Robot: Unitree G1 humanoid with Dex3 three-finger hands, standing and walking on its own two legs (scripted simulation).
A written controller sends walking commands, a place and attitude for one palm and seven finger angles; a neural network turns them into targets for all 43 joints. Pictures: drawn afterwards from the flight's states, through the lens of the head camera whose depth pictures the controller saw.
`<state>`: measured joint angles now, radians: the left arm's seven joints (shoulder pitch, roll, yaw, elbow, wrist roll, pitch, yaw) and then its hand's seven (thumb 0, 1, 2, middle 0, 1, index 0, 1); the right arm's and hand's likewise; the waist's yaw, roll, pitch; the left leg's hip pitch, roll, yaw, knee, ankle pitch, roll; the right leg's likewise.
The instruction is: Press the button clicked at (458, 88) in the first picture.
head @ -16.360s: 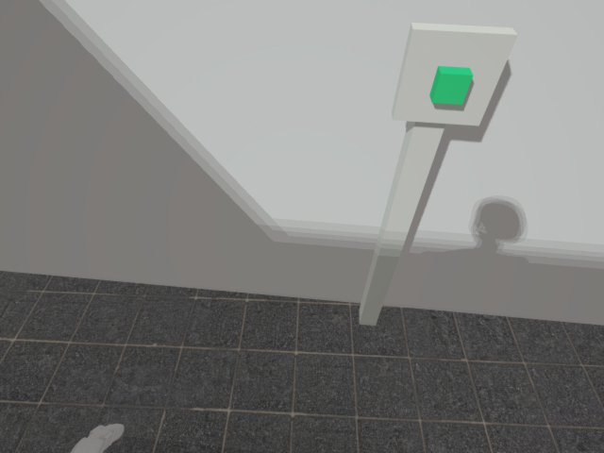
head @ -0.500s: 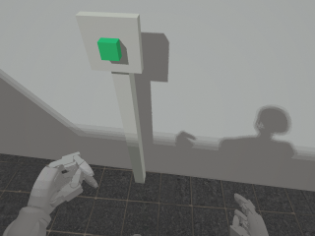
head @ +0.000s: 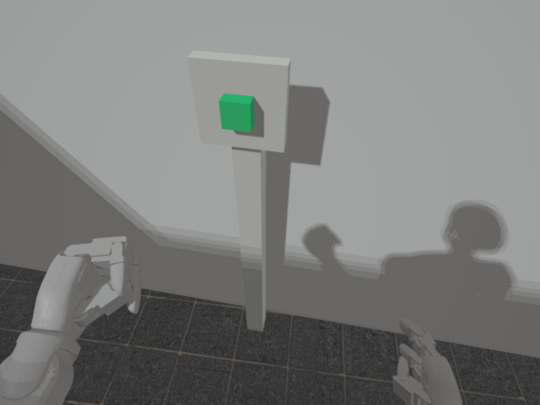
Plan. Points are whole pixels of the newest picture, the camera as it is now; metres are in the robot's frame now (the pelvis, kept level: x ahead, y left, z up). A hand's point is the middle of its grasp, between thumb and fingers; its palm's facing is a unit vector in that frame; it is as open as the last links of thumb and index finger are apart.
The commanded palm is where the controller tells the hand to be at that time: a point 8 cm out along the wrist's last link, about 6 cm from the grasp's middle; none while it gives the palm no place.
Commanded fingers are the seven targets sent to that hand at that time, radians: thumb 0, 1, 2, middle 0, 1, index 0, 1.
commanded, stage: raise the hand and make a fist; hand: left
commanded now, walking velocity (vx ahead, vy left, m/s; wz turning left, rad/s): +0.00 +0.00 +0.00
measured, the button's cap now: (238, 111) +0.52 +0.11 +0.20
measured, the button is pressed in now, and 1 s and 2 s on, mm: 0 0 0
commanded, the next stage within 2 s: aim a knuckle at the button in 0.78 s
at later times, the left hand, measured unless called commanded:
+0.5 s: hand (110, 255) +0.22 +0.20 +0.20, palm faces -0.04 -0.99 -0.12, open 3.1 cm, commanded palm +0.18 +0.25 +0.20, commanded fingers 0.00 0.90 0.90 -1.30 -1.50 -1.30 -1.50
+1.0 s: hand (148, 251) +0.23 +0.17 +0.19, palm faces +0.01 -0.99 -0.10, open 3.1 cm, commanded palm +0.21 +0.21 +0.19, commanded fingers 0.00 0.90 0.90 -1.30 -1.50 -1.30 -1.50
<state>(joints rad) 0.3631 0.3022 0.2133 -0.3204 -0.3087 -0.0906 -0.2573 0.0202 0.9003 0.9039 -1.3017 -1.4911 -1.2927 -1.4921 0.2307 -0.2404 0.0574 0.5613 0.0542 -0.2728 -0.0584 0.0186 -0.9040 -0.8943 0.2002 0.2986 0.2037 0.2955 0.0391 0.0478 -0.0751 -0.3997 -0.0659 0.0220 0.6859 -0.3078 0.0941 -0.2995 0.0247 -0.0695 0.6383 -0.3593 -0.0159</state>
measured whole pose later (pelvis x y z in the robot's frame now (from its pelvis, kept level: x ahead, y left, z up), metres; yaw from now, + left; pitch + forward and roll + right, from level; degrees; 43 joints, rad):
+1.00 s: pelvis -0.01 -0.05 +0.01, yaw +0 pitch -4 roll -1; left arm 0.12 0.37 0.32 -0.20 -0.35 0.21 -0.31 0.02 0.90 0.90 -1.31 -1.50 -1.30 -1.50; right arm 0.19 -0.27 0.08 0.63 0.08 -0.24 -0.10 0.02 -0.90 -0.89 0.20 0.30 0.20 0.30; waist 0.05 0.08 -0.04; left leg -0.25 -0.02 -0.01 0.56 -0.24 0.03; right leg -0.15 0.08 -0.09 0.50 -0.29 -0.07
